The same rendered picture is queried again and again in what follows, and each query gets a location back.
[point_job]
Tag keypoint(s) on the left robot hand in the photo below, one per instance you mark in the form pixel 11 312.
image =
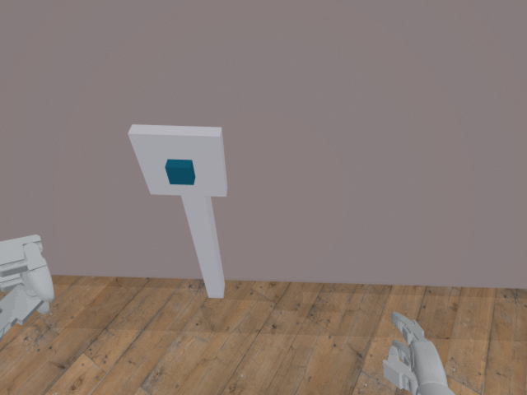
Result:
pixel 26 274

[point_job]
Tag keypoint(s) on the right robot hand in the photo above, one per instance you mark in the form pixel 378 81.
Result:
pixel 419 364

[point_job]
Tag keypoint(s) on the panel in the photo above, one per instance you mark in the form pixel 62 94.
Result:
pixel 153 146

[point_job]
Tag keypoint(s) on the button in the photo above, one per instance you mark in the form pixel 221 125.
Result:
pixel 180 172

